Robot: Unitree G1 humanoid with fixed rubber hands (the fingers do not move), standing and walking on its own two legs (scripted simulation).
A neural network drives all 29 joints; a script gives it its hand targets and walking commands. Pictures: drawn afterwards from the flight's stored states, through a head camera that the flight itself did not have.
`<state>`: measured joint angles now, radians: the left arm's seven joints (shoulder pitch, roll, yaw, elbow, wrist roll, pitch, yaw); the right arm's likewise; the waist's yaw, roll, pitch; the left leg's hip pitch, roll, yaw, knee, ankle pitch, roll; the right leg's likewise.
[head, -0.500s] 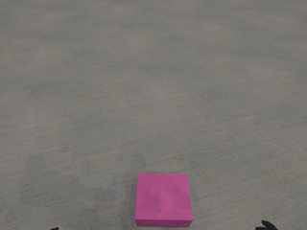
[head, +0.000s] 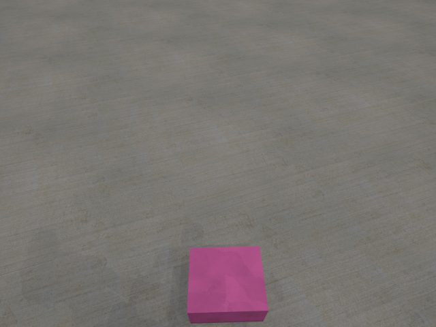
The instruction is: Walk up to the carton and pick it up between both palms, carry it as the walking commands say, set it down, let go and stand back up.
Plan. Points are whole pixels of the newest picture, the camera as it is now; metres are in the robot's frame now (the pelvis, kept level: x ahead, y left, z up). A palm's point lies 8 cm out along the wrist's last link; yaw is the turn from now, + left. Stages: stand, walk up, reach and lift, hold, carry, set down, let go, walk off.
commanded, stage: walk up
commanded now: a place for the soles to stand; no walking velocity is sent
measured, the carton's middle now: (225, 284) +0.44 +0.00 -0.69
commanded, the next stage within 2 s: reach and lift in 0.42 s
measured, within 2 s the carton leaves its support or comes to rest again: neither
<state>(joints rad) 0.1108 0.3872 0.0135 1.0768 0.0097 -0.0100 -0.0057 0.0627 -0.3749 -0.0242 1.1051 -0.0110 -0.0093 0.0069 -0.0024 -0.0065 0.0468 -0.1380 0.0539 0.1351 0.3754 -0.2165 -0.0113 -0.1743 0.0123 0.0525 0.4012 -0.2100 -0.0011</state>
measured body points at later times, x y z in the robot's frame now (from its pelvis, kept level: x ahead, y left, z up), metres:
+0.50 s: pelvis +0.00 +0.00 -0.01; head +0.04 +0.00 +0.44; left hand +0.13 +0.31 -0.12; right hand +0.13 -0.31 -0.12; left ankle -0.01 +0.12 -0.74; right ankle +0.00 -0.12 -0.74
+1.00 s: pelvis -0.04 +0.01 -0.06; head +0.11 +0.02 +0.37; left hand +0.23 +0.28 -0.16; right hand +0.24 -0.28 -0.15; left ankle -0.01 +0.12 -0.74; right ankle +0.00 -0.12 -0.74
